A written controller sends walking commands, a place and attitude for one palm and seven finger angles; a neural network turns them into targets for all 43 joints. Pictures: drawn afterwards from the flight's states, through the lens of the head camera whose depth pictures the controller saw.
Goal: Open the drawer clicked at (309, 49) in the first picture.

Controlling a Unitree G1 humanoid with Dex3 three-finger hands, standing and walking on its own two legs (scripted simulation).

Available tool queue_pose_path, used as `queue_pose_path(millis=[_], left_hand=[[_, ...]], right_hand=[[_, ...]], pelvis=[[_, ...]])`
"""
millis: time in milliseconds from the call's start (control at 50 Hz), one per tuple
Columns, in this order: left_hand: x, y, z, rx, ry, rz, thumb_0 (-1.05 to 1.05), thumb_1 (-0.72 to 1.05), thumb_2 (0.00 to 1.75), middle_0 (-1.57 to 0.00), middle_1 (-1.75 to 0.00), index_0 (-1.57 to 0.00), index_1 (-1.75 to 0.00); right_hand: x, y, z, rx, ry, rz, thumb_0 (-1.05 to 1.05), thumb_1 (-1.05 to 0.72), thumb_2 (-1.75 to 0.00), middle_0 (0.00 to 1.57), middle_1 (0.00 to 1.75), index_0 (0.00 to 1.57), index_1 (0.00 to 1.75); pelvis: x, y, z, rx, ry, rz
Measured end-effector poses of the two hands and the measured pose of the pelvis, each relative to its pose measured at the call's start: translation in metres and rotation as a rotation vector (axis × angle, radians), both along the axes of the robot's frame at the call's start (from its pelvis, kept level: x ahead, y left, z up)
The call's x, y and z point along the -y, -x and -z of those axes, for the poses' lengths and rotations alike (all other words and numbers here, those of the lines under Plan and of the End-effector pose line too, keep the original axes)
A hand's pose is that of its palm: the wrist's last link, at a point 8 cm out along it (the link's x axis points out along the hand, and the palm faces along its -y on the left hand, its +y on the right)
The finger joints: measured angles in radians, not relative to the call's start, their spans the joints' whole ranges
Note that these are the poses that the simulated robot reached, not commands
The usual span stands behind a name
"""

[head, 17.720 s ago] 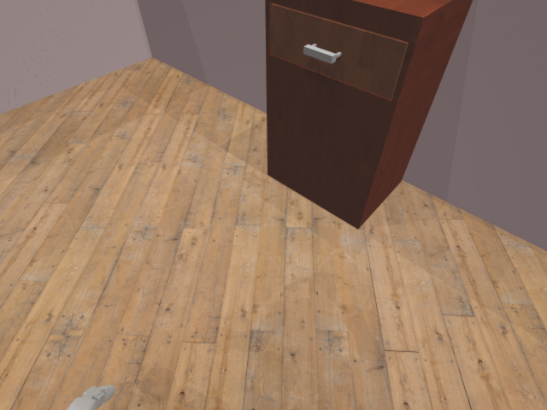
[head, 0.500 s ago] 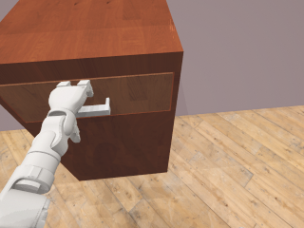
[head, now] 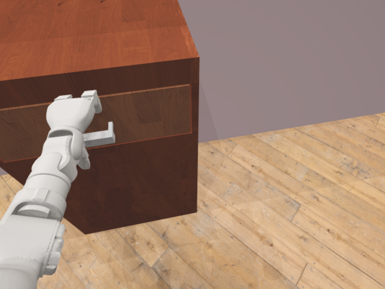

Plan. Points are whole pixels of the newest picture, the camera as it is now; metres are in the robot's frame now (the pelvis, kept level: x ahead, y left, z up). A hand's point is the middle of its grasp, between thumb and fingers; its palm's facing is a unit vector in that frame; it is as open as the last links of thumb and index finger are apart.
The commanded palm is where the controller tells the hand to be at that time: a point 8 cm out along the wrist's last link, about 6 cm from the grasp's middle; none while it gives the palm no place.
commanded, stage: move the hooked fingers above the handle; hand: left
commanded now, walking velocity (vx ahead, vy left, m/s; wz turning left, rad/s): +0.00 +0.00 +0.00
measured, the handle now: (90, 133) +0.49 +0.27 +0.01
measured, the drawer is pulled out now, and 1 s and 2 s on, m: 0.00 0.00 0.00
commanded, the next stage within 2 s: none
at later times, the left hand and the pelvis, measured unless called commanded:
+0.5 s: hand (81, 131) +0.44 +0.25 +0.07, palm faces -0.01 +0.00 -1.00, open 13.7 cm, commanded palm +0.42 +0.31 +0.13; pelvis +0.01 -0.02 +0.00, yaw -1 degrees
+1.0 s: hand (79, 131) +0.44 +0.26 +0.07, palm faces -0.01 +0.00 -1.00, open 13.7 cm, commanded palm +0.42 +0.31 +0.13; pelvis +0.01 -0.01 +0.00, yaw +0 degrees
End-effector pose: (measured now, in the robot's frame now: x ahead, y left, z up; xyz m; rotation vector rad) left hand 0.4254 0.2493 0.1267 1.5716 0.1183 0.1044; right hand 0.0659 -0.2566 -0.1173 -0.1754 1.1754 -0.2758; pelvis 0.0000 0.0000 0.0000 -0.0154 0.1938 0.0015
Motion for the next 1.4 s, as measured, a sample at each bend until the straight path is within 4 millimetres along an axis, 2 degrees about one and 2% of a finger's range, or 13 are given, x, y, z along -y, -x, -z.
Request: queue_pose_path(millis=[180, 320, 640, 820, 1400], left_hand=[[-0.001, 0.001, 0.0, -0.011, -0.002, 0.015, 0.0, -0.49, 0.3, -0.43, -1.22, -0.34, -1.23], [-0.002, 0.001, 0.001, -0.004, 0.0, 0.019, 0.0, -0.49, 0.3, -0.42, -1.22, -0.33, -1.22], [-0.004, 0.002, 0.001, 0.003, 0.0, 0.017, 0.0, -0.49, 0.3, -0.42, -1.22, -0.34, -1.22], [-0.005, 0.002, 0.001, 0.006, -0.008, 0.029, 0.0, -0.49, 0.3, -0.43, -1.22, -0.34, -1.21], [-0.006, 0.002, 0.001, 0.005, -0.003, 0.036, 0.0, -0.49, 0.3, -0.44, -1.22, -0.34, -1.21]], right_hand=[[0.026, 0.006, -0.004, 0.0, 0.046, 0.026, 0.01, -0.9, -0.89, 0.2, 0.3, 0.2, 0.3], [0.035, 0.0, -0.003, 0.006, 0.052, 0.033, 0.01, -0.9, -0.89, 0.2, 0.3, 0.2, 0.3], [0.024, -0.031, 0.0, 0.044, 0.016, 0.014, 0.01, -0.9, -0.89, 0.2, 0.3, 0.2, 0.3], [0.019, -0.039, -0.001, 0.048, 0.021, -0.006, 0.01, -0.9, -0.89, 0.2, 0.3, 0.2, 0.3], [0.015, -0.009, 0.001, 0.002, 0.025, 0.019, 0.01, -0.9, -0.89, 0.2, 0.3, 0.2, 0.3]], pelvis=[[0.012, 0.001, 0.001, -0.012, -0.002, 0.009], [0.018, -0.002, 0.001, -0.024, -0.004, 0.013], [0.018, -0.014, 0.0, -0.029, -0.007, 0.015], [0.014, -0.015, 0.0, -0.023, -0.004, 0.004], [0.007, -0.006, 0.001, -0.018, -0.001, 0.009]])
